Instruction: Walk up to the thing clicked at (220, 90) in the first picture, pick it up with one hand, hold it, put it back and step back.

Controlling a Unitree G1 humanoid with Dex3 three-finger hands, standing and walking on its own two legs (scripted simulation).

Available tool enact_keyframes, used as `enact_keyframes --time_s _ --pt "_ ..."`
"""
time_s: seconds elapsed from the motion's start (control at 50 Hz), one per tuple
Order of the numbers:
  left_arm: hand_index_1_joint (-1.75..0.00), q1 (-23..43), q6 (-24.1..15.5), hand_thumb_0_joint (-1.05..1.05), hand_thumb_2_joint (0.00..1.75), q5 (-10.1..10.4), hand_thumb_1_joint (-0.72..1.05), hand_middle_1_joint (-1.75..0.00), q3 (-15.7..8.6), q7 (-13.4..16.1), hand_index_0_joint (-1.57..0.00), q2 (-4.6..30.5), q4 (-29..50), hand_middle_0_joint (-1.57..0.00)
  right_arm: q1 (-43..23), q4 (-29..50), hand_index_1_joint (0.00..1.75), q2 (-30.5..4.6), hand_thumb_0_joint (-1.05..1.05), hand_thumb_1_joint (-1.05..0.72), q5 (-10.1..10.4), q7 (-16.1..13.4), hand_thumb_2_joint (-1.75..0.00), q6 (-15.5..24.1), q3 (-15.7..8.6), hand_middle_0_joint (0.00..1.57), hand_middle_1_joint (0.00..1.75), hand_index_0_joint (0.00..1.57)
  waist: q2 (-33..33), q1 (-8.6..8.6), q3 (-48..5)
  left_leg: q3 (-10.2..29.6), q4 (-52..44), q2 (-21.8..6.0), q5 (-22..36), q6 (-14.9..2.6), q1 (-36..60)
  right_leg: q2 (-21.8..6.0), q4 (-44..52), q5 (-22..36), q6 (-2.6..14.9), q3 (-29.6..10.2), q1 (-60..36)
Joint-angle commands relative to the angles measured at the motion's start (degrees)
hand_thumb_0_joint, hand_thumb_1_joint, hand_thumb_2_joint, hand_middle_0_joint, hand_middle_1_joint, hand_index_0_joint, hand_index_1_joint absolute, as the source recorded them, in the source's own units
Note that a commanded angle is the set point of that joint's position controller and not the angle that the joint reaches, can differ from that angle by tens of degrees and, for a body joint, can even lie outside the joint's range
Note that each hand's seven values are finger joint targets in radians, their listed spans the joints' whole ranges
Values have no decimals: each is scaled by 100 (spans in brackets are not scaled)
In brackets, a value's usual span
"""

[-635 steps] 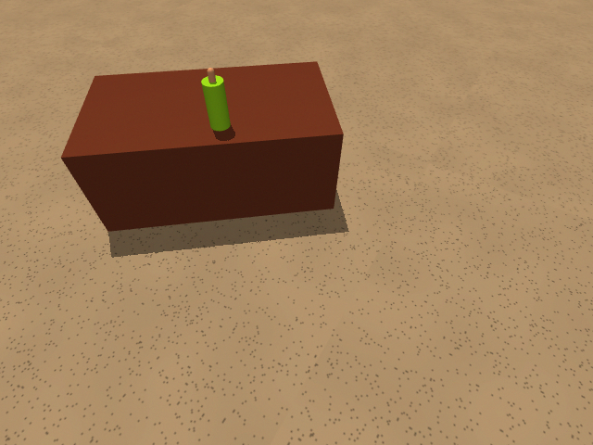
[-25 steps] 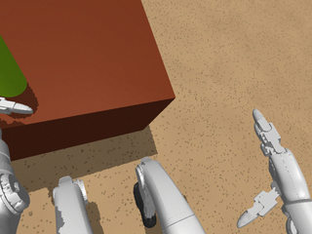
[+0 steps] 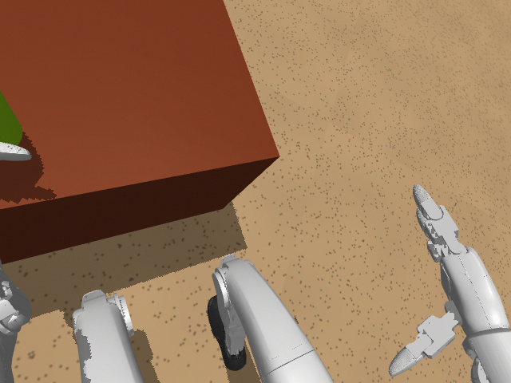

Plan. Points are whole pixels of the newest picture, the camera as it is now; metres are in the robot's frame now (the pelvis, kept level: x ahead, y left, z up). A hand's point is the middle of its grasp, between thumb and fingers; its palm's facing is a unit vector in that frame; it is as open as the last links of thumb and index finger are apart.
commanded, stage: close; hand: left
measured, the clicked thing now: out of the picture +0.54 +0.24 -0.01
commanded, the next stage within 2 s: settle in 0.42 s
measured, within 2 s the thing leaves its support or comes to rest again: leaves its support in 0.86 s
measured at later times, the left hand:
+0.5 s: hand out of the picture +0.52 +0.24 -0.05, palm faces +0.28 -0.96 +0.00, open 10.5 cm
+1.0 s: hand out of the picture +0.52 +0.22 -0.02, palm faces +0.27 -0.96 -0.02, open 10.9 cm
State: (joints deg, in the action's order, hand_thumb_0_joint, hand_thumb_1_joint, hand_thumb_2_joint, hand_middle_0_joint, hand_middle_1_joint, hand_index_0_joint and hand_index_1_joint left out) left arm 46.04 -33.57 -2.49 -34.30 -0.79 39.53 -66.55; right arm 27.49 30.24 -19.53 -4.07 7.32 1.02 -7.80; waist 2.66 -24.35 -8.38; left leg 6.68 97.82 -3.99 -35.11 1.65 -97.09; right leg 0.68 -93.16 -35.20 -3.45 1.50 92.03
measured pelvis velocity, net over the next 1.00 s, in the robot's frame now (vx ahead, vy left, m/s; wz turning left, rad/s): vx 0.00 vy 0.00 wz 0.02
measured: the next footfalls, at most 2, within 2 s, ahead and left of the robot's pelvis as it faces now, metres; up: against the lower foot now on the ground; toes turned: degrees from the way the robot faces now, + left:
none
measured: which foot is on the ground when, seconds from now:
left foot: down 0.00-1.00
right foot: down 0.00-1.00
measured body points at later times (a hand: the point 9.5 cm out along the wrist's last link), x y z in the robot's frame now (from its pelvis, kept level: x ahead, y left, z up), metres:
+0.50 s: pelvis +0.00 +0.00 +0.01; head +0.20 +0.10 +0.40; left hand +0.50 +0.29 -0.05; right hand +0.19 -0.23 +0.15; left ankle +0.06 +0.13 -0.51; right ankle +0.07 -0.15 -0.51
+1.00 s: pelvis +0.00 +0.00 +0.02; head +0.18 +0.09 +0.42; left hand +0.50 +0.28 -0.01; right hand +0.19 -0.25 +0.14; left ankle +0.06 +0.13 -0.51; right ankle +0.07 -0.15 -0.51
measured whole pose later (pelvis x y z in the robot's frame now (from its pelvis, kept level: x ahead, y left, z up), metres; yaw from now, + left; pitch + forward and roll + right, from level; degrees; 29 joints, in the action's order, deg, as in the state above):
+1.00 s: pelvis +0.00 +0.00 +0.02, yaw +1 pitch +31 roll -6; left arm 42.9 -29.5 -3.1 -30.7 2.1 33.9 -62.6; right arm 25.4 25.1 -18.9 -4.1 5.9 -0.5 -6.8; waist 2.6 -22.8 -9.4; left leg 6.3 93.8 -3.8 -34.2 1.8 -91.3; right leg 0.5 -89.4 -34.4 -3.2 1.4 86.4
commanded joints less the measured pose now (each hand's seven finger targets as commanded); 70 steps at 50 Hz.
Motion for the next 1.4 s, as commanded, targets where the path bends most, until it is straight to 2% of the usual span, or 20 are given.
enact_keyframes --time_s 0.0,0.1,0.12,0.16,0.2,0.28,0.36,0.5,0.52,0.6,0.72,0.82,0.88,0.98,1.08,1.16,1.22,1.28,1.34,1.38 --pt "-45 1459 -296 0 24 91 -52 -47 154 -79 -66 748 830 -64 463 1002 5 -1035 0 51 81 -131 -5 253 -914 5 5 5 -2334 123 -3267 -155 -1214 178 1929 -117 3431 186 968 1776 469 289 -1370" --pt "-59 1611 -422 0 37 65 -40 -60 -60 35 -78 1015 1634 -76 513 1165 5 -1149 0 52 75 -116 -5 246 -1107 5 5 5 -2557 237 -3759 -192 -1210 187 2107 -100 3796 182 981 1880 476 261 -1626" --pt "-62 1520 -413 0 39 94 -40 -63 124 33 -81 668 1461 -79 493 1101 5 -1094 0 51 68 -118 -5 240 -1086 5 5 5 -2598 166 -3585 -195 -1226 192 2145 -92 3766 176 992 1912 480 268 -1613" --pt "-69 1647 -452 0 46 61 -34 -69 2 106 -86 981 1805 -85 490 935 5 -1083 0 51 81 -130 -5 208 -1073 5 5 5 -2785 308 -3597 -167 -1355 181 2106 -51 3948 164 984 1800 495 282 -1537" --pt "-76 1551 -437 0 52 5 -29 -76 205 99 -93 689 1698 -92 451 999 5 -1041 0 51 67 -132 -5 197 -1095 5 5 5 -2763 180 -3457 -164 -1406 152 1986 -51 4006 178 1055 1686 490 298 -1415" --pt "-87 1438 -444 0 62 -16 -18 -88 267 154 -105 659 1158 -104 417 710 5 -948 0 51 62 -139 -5 189 -947 5 5 5 -2422 118 -2743 -196 -1424 170 1479 -99 3465 164 1161 1453 452 273 -1282" --pt "-96 1660 -549 0 71 -1 -5 -97 312 165 -115 656 978 -113 282 1126 5 -972 0 52 45 -118 -5 236 -816 5 5 5 -2390 14 -2857 -134 -1392 150 1612 -85 3580 164 1108 1514 465 303 -1236" --pt "-125 1534 -674 0 104 37 6 -126 179 93 -134 751 691 -132 441 1151 5 -1048 0 52 74 -78 -5 286 -937 5 5 5 -2347 -49 -2994 -121 -1322 182 1621 -112 3484 175 1040 1563 472 314 -1245" --pt "-131 1524 -677 0 112 17 14 -130 162 66 -126 805 795 -124 443 1285 5 -1061 0 54 99 -66 -5 293 -957 5 5 5 -2365 -1 -3158 -114 -1373 173 1554 -100 3589 182 1044 1479 478 332 -1252" --pt "-142 1574 -571 0 125 -40 12 -141 120 45 -133 951 994 -132 490 1150 5 -1065 0 53 119 -62 -6 255 -1013 5 5 5 -2622 92 -3154 -101 -1504 177 1268 -47 3667 162 1052 1243 492 312 -1194" --pt "-150 2012 -389 0 132 76 6 -148 13 137 -137 1098 1871 -136 398 951 5 -1015 0 54 112 -119 -5 238 -939 5 5 5 -2867 280 -3487 -179 -1539 204 1178 -63 3897 136 1135 1190 463 230 -1439" --pt "-155 2482 -326 0 136 79 3 -153 167 273 -140 1167 2386 -139 198 771 5 -1016 0 54 58 -238 -6 201 -873 5 5 5 -2829 292 -3758 -231 -1543 212 1349 -106 4049 128 1287 1347 443 138 -1749" --pt "-157 2271 -240 0 137 79 2 -155 385 303 -142 840 1970 -141 99 497 5 -1000 0 54 44 -305 -6 150 -822 5 5 5 -2678 250 -3492 -228 -1636 210 1378 -114 4026 128 1390 1415 432 133 -1779" --pt "-157 2508 -245 0 140 97 6 -155 231 317 -141 1093 2167 -139 209 314 5 -909 0 56 46 -308 -5 62 -725 5 5 5 -2652 342 -3544 -243 -1687 198 1758 -109 4250 140 1422 1679 445 161 -1904" --pt "-159 1982 -153 0 143 179 4 -157 358 233 -142 513 1219 -140 113 418 5 -842 0 55 58 -285 -5 58 -632 5 5 5 -2027 287 -3175 -251 -1779 201 1867 -164 3912 156 1636 1848 411 187 -2125" --pt "-161 2260 -232 0 143 114 2 -160 218 175 -145 933 1579 -142 219 488 5 -831 0 55 59 -275 -5 37 -602 5 5 5 -2180 388 -3560 -287 -1821 200 2182 -156 4184 153 1663 2060 422 161 -2364" --pt "-162 2254 -281 0 145 227 2 -161 372 129 -145 536 1271 -142 164 403 5 -829 0 55 48 -290 -5 67 -582 5 5 5 -2084 327 -3444 -249 -1885 199 2147 -144 4200 171 1693 2047 424 193 -2335" --pt "-161 2353 -360 0 144 174 3 -159 240 185 -144 922 1466 -141 119 420 5 -832 0 55 42 -309 -5 66 -546 5 5 5 -2301 414 -3658 -278 -1933 203 2202 -148 4410 154 1744 2072 417 145 -2487" --pt "-160 2508 -428 0 142 179 1 -159 339 198 -143 819 1564 -140 203 339 5 -782 0 54 10 -308 -5 62 -451 5 5 5 -2430 386 -3682 -242 -1976 194 2443 -108 4691 163 1737 2165 445 181 -2416" --pt "-160 2681 -489 0 142 155 0 -158 240 240 -143 1020 1784 -140 163 274 5 -814 0 55 -21 -318 -5 50 -500 5 5 5 -2632 456 -3840 -223 -2008 185 2550 -75 4933 156 1719 2171 455 183 -2400"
